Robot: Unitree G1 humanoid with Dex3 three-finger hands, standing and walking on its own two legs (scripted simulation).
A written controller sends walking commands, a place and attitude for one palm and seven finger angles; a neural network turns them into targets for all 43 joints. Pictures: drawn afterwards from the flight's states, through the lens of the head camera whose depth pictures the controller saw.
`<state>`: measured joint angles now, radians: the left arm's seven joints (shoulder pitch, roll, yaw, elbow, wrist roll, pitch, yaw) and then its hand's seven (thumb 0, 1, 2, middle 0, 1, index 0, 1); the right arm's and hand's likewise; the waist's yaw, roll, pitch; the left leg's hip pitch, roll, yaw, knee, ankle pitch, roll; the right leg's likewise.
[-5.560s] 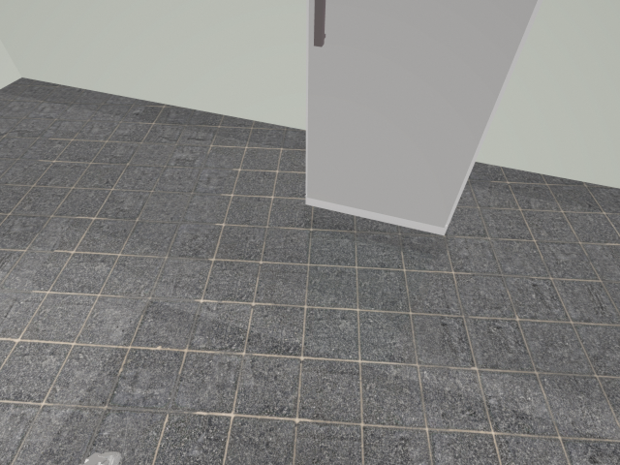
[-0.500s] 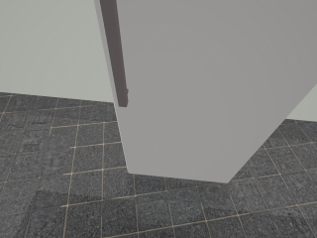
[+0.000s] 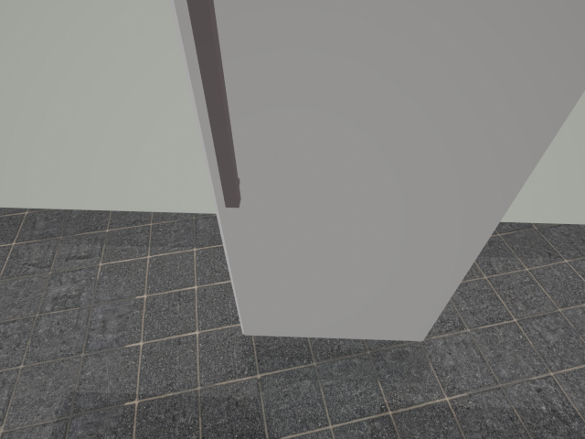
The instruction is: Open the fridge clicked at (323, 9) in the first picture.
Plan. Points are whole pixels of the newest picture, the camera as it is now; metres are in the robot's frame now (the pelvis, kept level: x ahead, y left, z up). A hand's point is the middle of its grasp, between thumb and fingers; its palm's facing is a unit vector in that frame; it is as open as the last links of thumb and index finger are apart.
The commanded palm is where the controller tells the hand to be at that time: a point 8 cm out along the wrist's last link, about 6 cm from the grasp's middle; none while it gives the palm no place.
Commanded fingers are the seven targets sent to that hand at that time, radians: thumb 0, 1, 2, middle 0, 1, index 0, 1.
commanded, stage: come to a stop and stand still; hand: left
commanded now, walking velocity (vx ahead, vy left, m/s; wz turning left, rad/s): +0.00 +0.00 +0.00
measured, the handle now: (221, 107) +0.54 +0.14 +0.19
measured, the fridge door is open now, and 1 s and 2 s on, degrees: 0 0 0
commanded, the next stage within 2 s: look again from close up in 0.50 s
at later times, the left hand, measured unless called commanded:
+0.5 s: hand out of the picture -0.04 +0.13 -0.18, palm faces +0.03 -0.99 -0.16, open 7.4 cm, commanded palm none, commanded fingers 0.00 0.90 0.90 -0.20 -0.30 -0.20 -0.30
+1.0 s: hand out of the picture +0.03 +0.17 -0.18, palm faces +0.02 -0.98 -0.21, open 7.4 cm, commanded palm none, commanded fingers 0.00 0.90 0.90 -0.20 -0.30 -0.20 -0.30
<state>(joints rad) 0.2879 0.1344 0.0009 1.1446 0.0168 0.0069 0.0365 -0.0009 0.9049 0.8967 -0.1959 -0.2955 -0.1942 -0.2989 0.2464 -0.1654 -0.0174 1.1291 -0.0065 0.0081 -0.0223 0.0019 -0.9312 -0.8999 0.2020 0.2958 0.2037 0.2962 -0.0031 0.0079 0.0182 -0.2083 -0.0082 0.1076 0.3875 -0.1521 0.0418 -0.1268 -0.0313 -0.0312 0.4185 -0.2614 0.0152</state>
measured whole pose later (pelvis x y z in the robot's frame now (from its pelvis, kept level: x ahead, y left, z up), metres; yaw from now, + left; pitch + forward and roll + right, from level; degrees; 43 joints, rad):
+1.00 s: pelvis +0.01 -0.01 -0.01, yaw +1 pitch -1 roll +0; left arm 0.29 0.18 -0.01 1.06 0.02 -0.02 0.04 0.00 0.90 0.90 -0.20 -0.30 -0.19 -0.30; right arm 0.25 -0.18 0.01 1.07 -0.01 -0.02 -0.01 0.01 -0.92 -0.90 0.20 0.30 0.20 0.30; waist 0.00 -0.01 0.01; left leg -0.26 0.01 0.09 0.50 -0.22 0.04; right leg -0.16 -0.02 -0.04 0.49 -0.32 0.00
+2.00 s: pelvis -0.03 -0.04 -0.07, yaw +2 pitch +8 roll +0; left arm 0.38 0.25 0.24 0.20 -0.32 -0.47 -0.43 0.00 0.65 0.79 -0.22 -0.46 -0.22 -0.46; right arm 0.16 -0.27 -0.04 0.54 0.02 -0.24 -0.01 0.01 -0.90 -0.90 0.20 0.30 0.20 0.30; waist 0.01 -0.01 -0.13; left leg -0.77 0.06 0.04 1.00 -0.37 0.00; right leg -0.66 0.00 -0.09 1.03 -0.51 -0.05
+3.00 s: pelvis -0.02 +0.00 -0.02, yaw +3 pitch -1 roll -2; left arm 0.04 0.41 0.38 0.12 -0.34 -0.03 -0.44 -0.01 -0.46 0.32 -0.29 -1.17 -0.29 -1.17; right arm 0.21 -0.24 0.11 0.61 0.05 -0.27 -0.10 0.01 -0.90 -0.90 0.21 0.30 0.21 0.30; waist 0.06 0.04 -0.02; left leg -0.37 0.02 0.03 0.63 -0.24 0.04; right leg -0.22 -0.01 -0.10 0.56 -0.32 0.00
